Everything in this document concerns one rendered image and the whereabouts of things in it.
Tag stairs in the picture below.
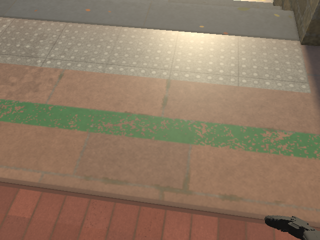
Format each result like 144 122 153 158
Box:
140 0 283 10

